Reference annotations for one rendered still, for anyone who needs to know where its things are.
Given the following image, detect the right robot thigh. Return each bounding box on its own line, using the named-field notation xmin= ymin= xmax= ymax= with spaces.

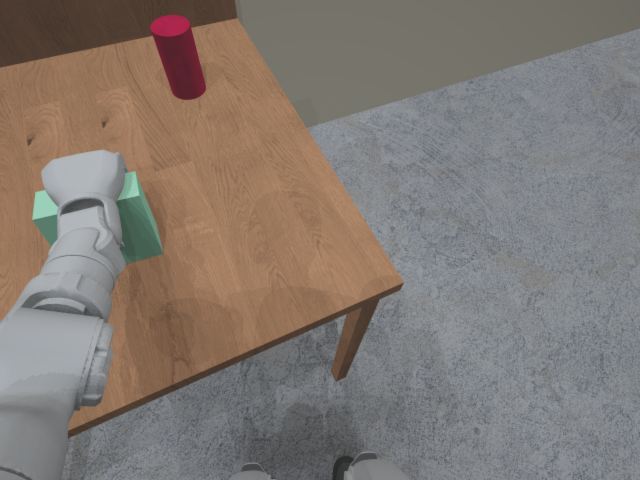
xmin=344 ymin=459 xmax=410 ymax=480

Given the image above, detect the sponge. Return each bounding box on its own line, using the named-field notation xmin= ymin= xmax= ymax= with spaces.
xmin=32 ymin=171 xmax=163 ymax=264

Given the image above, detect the left robot hand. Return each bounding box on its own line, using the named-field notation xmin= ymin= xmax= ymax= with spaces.
xmin=41 ymin=150 xmax=129 ymax=250

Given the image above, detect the left robot upper arm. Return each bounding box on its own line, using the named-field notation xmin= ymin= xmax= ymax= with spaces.
xmin=0 ymin=307 xmax=114 ymax=480

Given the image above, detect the robot left forearm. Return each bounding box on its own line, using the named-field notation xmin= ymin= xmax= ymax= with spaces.
xmin=0 ymin=192 xmax=126 ymax=337

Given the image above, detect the robot right shin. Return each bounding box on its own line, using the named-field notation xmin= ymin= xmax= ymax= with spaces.
xmin=350 ymin=451 xmax=377 ymax=467

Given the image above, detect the table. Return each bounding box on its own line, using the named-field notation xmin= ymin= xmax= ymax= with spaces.
xmin=0 ymin=0 xmax=404 ymax=438

